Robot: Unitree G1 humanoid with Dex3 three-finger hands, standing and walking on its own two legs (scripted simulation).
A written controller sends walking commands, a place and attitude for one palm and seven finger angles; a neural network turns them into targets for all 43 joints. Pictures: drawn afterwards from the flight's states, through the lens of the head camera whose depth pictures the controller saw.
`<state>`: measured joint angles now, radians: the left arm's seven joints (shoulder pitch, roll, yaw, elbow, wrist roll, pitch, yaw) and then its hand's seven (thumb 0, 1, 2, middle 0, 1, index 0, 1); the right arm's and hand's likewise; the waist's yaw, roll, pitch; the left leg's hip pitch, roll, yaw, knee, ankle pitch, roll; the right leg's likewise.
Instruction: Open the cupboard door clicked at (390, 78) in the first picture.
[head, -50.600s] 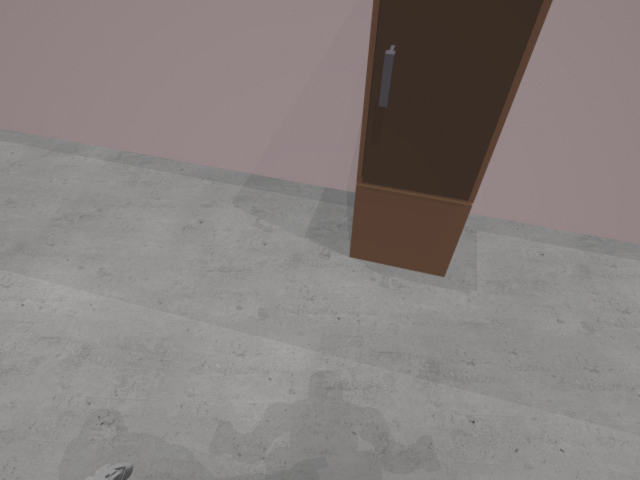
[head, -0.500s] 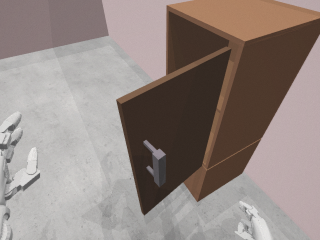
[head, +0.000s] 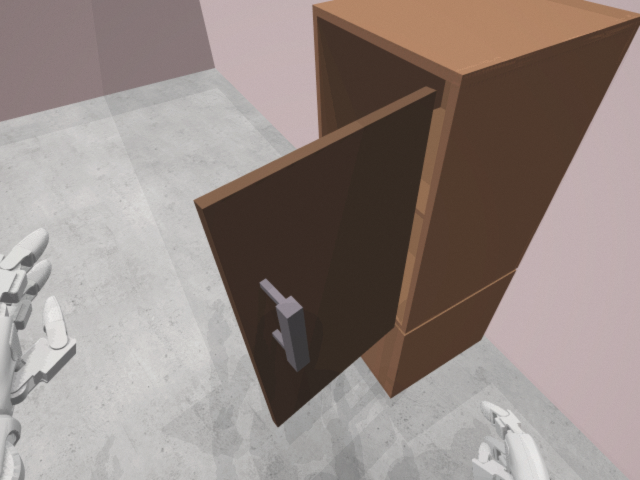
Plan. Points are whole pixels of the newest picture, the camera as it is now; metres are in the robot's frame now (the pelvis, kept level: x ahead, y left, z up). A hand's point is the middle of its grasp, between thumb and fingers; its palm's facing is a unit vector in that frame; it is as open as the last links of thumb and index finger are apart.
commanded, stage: step back with the hand held close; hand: left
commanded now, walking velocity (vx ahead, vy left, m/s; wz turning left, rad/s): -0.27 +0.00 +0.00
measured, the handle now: (284, 325) +0.30 +0.09 +0.03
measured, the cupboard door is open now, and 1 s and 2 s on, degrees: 100 100 100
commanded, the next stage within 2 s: stop stepping back and stand still in 1.02 s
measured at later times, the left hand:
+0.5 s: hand out of the picture +0.14 +0.30 +0.16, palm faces +0.33 -0.79 -0.52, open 7.4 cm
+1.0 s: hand out of the picture +0.06 +0.35 +0.16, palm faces +0.41 -0.81 -0.43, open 7.4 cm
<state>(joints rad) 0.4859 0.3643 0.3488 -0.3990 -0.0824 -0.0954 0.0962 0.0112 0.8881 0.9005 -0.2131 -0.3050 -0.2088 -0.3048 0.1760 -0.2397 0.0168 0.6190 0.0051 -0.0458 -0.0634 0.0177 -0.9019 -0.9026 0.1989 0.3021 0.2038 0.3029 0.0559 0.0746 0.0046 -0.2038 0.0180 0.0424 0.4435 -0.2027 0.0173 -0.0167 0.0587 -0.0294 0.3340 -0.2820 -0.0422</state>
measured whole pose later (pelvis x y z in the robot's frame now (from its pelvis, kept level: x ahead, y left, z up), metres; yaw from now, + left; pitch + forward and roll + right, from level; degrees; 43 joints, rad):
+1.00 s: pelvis -0.17 +0.08 -0.01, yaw -1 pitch +0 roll -4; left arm 0.46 0.46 0.44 -0.53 -0.06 -0.18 0.15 0.01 0.89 0.90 -0.21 -0.31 -0.21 -0.30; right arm 0.14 -0.18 0.00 0.60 -0.03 -0.09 -0.05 0.02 -0.90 -0.90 0.20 0.30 0.20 0.30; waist 0.00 0.00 0.05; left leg -0.41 0.00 0.04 0.49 -0.09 0.10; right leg -0.38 0.10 0.06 0.92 -0.46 0.01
